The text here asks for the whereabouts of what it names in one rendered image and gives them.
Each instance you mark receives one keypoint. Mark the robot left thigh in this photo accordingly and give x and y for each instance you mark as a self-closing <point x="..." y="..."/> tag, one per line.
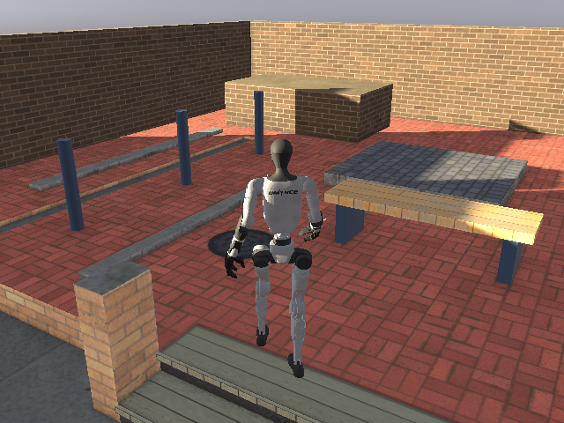
<point x="261" y="259"/>

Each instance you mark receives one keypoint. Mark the right robot upper arm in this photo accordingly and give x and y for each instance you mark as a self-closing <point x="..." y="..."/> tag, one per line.
<point x="309" y="185"/>

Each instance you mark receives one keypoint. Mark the robot left forearm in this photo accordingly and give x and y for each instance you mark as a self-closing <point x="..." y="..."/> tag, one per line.
<point x="238" y="239"/>

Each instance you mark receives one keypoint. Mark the left robot upper arm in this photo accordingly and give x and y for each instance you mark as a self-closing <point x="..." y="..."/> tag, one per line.
<point x="249" y="205"/>

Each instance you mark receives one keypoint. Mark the robot right forearm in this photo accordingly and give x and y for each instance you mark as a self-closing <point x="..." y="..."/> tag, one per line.
<point x="315" y="227"/>

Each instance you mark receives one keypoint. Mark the robot right foot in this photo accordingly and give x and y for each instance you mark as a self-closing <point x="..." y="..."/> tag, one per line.
<point x="298" y="370"/>

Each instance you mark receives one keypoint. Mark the right robot hand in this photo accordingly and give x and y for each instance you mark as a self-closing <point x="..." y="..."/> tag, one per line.
<point x="307" y="230"/>

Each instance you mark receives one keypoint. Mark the left robot hand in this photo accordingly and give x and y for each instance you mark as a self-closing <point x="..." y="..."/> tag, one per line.
<point x="229" y="260"/>

